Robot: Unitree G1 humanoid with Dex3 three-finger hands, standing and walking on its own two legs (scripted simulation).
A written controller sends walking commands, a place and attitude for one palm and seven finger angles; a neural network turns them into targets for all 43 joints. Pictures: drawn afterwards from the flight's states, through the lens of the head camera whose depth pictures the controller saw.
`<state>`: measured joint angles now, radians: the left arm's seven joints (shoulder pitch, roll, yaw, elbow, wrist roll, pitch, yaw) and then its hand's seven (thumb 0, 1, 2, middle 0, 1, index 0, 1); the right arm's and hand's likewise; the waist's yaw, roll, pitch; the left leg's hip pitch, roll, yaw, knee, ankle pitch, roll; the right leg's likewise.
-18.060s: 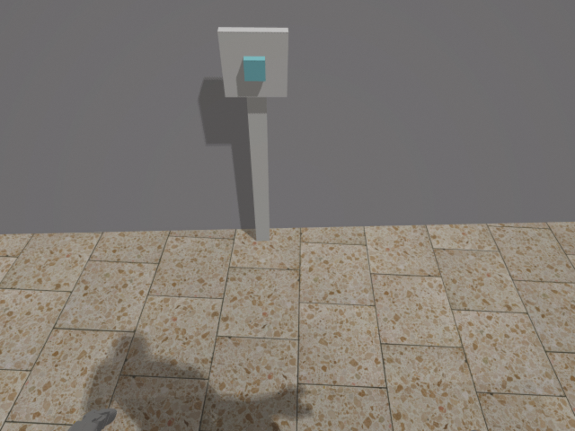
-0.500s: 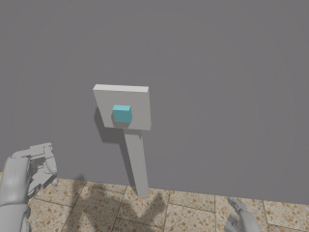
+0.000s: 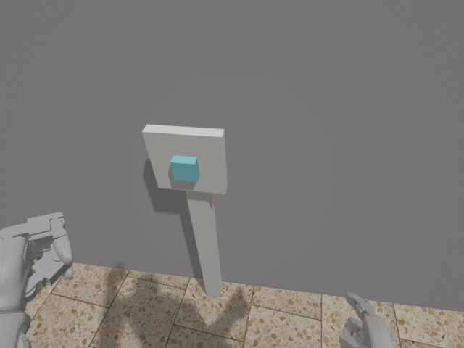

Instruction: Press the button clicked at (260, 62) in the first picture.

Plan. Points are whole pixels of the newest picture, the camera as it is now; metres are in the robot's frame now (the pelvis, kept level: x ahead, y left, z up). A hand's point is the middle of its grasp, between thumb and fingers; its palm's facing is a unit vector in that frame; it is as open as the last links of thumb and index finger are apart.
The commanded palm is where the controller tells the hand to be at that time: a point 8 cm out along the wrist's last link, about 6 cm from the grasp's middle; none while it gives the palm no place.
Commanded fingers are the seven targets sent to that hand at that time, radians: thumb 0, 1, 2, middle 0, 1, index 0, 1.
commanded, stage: step back with the hand held close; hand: left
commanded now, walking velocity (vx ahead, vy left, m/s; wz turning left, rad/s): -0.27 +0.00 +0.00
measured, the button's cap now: (185, 167) +0.49 +0.18 +0.04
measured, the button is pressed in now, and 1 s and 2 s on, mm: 0 0 0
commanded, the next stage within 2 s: stop stepping back and stand still in 1.30 s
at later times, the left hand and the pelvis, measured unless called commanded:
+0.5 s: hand (36, 269) +0.15 +0.27 +0.16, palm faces +0.29 -0.81 -0.51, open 3.1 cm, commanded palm +0.10 +0.31 +0.17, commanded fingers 0.00 0.90 0.90 -1.30 -1.50 -1.30 -1.50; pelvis -0.04 +0.03 -0.01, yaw -2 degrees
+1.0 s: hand out of the picture +0.06 +0.30 +0.16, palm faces +0.42 -0.81 -0.41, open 3.1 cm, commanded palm +0.00 +0.34 +0.17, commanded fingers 0.00 0.90 0.90 -1.30 -1.50 -1.30 -1.50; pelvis -0.12 +0.05 -0.02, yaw +2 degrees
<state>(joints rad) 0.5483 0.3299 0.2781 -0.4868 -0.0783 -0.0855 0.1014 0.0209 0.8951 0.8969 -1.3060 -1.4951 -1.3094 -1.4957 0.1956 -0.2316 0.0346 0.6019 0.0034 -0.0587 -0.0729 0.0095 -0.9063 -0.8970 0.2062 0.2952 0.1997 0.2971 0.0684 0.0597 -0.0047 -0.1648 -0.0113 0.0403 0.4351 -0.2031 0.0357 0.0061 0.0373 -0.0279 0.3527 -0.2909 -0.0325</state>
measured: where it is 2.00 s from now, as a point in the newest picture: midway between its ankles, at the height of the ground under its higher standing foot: outside the picture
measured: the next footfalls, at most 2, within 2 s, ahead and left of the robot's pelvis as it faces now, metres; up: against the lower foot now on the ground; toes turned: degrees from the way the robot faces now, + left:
right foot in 1.36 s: -0.32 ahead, -0.05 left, -0.01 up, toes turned -6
left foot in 1.48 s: -0.10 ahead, +0.14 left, -0.01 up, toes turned -4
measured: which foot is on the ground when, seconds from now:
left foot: down 0.00-1.00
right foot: down 0.00-1.00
